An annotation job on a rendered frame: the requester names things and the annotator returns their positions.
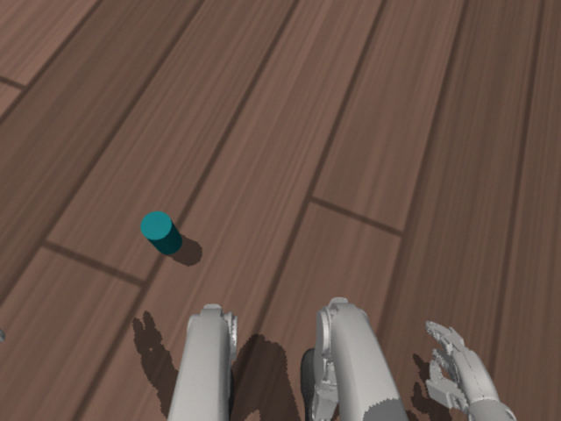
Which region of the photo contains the right robot hand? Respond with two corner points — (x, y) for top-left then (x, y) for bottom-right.
(424, 321), (500, 414)

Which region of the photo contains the right robot arm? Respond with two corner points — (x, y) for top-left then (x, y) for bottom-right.
(466, 400), (516, 421)

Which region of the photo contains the can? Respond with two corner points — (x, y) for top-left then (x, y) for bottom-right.
(140, 211), (182, 254)

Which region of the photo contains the right robot foot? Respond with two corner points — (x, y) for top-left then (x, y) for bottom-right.
(301, 348), (332, 421)

